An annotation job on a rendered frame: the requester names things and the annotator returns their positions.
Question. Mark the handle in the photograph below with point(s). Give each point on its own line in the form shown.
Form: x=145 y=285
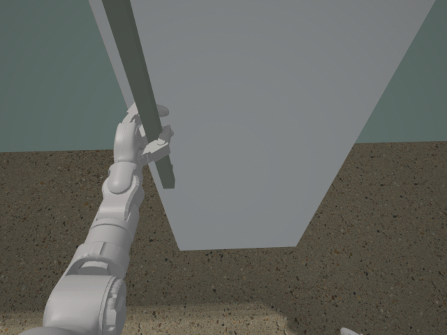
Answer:
x=124 y=29

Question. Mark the robot left forearm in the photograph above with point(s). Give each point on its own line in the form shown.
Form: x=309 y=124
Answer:
x=106 y=248

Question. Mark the robot left upper arm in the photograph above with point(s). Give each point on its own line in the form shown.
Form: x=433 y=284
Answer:
x=85 y=305

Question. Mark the left robot hand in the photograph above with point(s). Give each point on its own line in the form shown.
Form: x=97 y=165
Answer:
x=129 y=140

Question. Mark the fridge door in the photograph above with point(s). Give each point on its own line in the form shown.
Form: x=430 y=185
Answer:
x=266 y=99

